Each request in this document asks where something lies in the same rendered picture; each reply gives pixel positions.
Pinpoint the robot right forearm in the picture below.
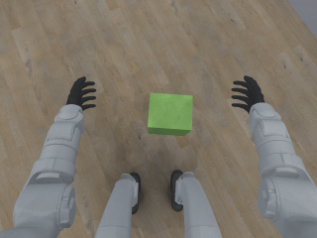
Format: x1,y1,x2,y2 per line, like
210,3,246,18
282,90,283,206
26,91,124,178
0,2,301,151
249,102,317,188

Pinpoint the robot thigh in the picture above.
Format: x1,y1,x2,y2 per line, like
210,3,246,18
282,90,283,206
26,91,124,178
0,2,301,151
175,177,223,238
94,178,139,238

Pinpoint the robot right hand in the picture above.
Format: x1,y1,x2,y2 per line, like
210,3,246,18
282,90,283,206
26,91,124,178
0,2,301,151
231,75,264,114

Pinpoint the carton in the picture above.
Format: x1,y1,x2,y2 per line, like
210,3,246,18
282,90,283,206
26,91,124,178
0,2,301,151
148,92,193,136

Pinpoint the robot right upper arm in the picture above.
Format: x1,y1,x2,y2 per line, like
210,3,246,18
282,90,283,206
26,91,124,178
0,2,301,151
257,176,317,238

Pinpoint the left robot thigh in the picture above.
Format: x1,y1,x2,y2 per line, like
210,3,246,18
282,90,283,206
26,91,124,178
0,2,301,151
94,178,139,238

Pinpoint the robot left upper arm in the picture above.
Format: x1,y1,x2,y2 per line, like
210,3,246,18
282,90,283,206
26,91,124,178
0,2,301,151
0,183,76,238

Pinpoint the robot left forearm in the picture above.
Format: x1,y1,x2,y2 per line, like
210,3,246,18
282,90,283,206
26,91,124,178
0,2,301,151
13,104,85,226

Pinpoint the right robot thigh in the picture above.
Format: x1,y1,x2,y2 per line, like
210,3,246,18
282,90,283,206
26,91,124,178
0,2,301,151
175,177,223,238

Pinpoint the robot left hand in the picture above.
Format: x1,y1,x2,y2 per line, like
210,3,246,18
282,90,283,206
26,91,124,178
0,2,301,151
66,76,96,111

